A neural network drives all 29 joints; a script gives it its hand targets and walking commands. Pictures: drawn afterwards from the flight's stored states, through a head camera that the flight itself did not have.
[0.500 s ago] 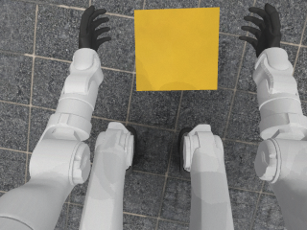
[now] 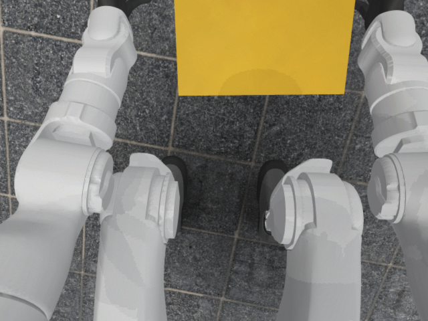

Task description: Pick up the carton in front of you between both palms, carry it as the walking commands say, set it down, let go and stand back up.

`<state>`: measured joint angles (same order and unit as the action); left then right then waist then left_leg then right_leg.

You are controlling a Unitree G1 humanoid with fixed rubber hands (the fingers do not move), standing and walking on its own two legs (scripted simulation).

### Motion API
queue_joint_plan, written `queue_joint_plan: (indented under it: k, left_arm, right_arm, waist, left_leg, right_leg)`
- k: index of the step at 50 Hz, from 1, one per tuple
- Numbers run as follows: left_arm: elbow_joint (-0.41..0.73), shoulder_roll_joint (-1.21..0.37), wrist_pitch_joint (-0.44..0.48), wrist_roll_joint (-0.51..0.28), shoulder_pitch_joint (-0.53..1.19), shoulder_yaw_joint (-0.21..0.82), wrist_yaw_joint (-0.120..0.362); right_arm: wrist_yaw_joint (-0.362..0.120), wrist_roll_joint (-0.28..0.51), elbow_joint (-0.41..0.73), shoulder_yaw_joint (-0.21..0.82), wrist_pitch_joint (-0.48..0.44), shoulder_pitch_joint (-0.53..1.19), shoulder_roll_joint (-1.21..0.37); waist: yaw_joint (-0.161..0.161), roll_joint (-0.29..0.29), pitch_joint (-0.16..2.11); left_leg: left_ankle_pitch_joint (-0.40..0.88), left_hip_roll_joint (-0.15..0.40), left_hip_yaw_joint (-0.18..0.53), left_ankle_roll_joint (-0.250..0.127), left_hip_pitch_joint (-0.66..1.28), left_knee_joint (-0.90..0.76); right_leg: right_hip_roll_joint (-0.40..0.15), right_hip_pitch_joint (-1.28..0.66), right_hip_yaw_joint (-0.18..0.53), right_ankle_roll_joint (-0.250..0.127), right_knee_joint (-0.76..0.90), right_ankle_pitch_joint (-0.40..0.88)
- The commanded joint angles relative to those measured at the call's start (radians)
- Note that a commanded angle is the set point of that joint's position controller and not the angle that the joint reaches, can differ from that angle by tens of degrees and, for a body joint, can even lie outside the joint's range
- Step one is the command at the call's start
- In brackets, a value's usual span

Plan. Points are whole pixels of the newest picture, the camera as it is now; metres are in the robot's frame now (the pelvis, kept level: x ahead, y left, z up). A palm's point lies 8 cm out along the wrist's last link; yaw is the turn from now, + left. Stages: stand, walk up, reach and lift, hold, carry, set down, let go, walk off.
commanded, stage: reach and lift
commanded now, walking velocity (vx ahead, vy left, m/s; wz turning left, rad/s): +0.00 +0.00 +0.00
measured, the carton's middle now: (253, 30) +0.51 -0.05 -0.24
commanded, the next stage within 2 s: none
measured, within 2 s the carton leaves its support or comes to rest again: leaves its support in 0.64 s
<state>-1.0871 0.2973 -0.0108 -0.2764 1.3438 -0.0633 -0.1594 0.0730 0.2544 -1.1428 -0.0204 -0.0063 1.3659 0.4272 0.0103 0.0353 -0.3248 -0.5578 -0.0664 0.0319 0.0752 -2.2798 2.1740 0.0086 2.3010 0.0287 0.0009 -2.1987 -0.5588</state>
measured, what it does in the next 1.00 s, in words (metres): stands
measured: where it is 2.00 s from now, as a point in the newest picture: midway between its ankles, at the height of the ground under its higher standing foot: (220, 212)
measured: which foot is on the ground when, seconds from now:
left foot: down 0.00-1.00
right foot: down 0.00-1.00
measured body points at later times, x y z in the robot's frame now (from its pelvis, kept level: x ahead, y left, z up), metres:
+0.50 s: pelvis +0.00 +0.01 +0.01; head +0.36 -0.03 +0.26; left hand +0.54 +0.11 -0.17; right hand +0.53 -0.20 -0.18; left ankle +0.12 +0.13 -0.33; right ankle +0.11 -0.12 -0.33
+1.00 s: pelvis +0.00 +0.01 +0.04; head +0.27 -0.03 +0.40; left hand +0.52 +0.10 -0.04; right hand +0.50 -0.20 -0.04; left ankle +0.12 +0.13 -0.33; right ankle +0.11 -0.12 -0.33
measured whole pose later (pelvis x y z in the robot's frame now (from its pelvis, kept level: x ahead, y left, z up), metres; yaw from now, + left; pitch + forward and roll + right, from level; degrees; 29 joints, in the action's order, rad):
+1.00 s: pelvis +0.00 +0.01 +0.04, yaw -2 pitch +39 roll +1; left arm -0.78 0.02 -0.24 0.03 1.07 -0.41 -0.15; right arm 0.07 -0.01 -0.87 -0.25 0.28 1.12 0.17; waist 0.02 0.05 0.03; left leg -0.56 -0.12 0.06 0.09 -2.17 2.04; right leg 0.10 2.19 0.07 0.06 -2.04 -0.53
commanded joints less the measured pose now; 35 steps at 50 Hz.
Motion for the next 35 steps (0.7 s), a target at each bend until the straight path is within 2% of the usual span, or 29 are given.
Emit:
queue_joint_plan:
  k: [1,4,9,13,16,18,20,21,24,26,30,35]
  left_arm:
    - [0.115,0.025,0.024,-0.009,0.16,0.008,-0.003]
    - [0.081,0.022,0.025,0.002,0.118,-0.009,-0.007]
    - [0.059,0.016,0.031,0.037,0.128,-0.045,-0.006]
    - [0.064,-0.024,0.034,0.03,0.171,-0.02,-0.009]
    - [0.072,-0.096,0.036,0.019,0.222,0.023,-0.011]
    - [0.056,-0.123,0.037,0.033,0.235,0.016,-0.019]
    - [0.031,-0.156,0.041,0.06,0.241,0.002,-0.027]
    - [0.053,-0.251,0.045,0.064,0.286,0.031,-0.013]
    - [0.042,-0.63,0.027,0.094,0.456,0.087,0.075]
    - [0.057,-0.802,-0.001,0.134,0.528,0.087,0.134]
    - [0.127,-0.974,-0.042,0.163,0.563,0.084,0.193]
    - [0.271,-1.146,-0.074,0.096,0.568,0.175,0.212]
  right_arm:
    - [0.009,-0.001,0.107,-0.012,-0.021,0.212,0.119]
    - [0.005,-0.01,0.069,-0.017,-0.016,0.171,0.09]
    - [-0.003,-0.022,0.063,-0.019,-0.022,0.198,0.065]
    - [-0.003,-0.012,0.069,0.006,-0.026,0.241,0.039]
    - [-0.003,-0.005,0.068,0.039,-0.029,0.291,-0.022]
    - [0.002,-0.022,0.046,0.023,-0.031,0.3,-0.037]
    - [-0.002,-0.023,0.023,0.038,-0.031,0.312,-0.097]
    - [-0.018,-0.017,0.043,0.086,-0.031,0.356,-0.214]
    - [-0.096,-0.01,0.067,0.174,-0.019,0.557,-0.594]
    - [-0.152,-0.037,0.086,0.177,0.006,0.608,-0.781]
    - [-0.209,-0.06,0.161,0.16,0.042,0.607,-0.944]
    - [-0.212,-0.024,0.339,0.226,0.074,0.608,-1.08]
  waist:
    - [0.054,-0.063,1.313]
    - [0.04,-0.071,1.226]
    - [0.017,-0.077,1.133]
    - [0.022,-0.073,1.15]
    - [0.033,-0.062,1.153]
    - [0.045,-0.054,1.144]
    - [0.023,-0.054,1.127]
    - [0.008,-0.057,1.127]
    - [0.005,-0.047,1.122]
    - [0.008,-0.034,1.098]
    - [0.028,-0.003,1.148]
    - [0.077,-0.033,1.449]
  left_leg:
    - [0.328,0.002,-0.107,-0.007,0.537,-0.12]
    - [0.296,0.001,-0.102,-0.012,0.486,-0.131]
    - [0.266,0.005,-0.087,-0.021,0.46,-0.147]
    - [0.261,0.0,-0.08,-0.021,0.501,-0.155]
    - [0.249,-0.012,-0.077,-0.019,0.531,-0.163]
    - [0.237,-0.023,-0.074,-0.016,0.546,-0.166]
    - [0.228,-0.032,-0.076,-0.018,0.556,-0.172]
    - [0.227,-0.038,-0.077,-0.024,0.553,-0.17]
    - [0.25,-0.065,-0.072,-0.026,0.516,-0.149]
    - [0.231,-0.083,-0.086,-0.031,0.492,-0.134]
    - [0.256,-0.103,-0.115,-0.037,0.478,-0.119]
    - [0.385,-0.122,-0.132,-0.035,0.576,-0.102]
  right_leg:
    - [0.001,-0.761,-0.02,0.022,0.186,0.428]
    - [0.001,-0.704,-0.019,0.022,0.192,0.392]
    - [-0.003,-0.599,-0.013,0.025,0.205,0.329]
    - [0.0,-0.583,-0.022,0.025,0.216,0.299]
    - [0.009,-0.578,-0.03,0.023,0.228,0.271]
    - [0.014,-0.575,-0.037,0.023,0.233,0.254]
    - [0.021,-0.568,-0.038,0.024,0.236,0.24]
    - [0.029,-0.569,-0.033,0.021,0.234,0.237]
    - [0.059,-0.558,-0.027,0.014,0.218,0.269]
    - [0.076,-0.534,-0.038,0.011,0.209,0.258]
    - [0.095,-0.537,-0.06,0.001,0.191,0.29]
    - [0.108,-0.728,-0.088,0.006,0.173,0.471]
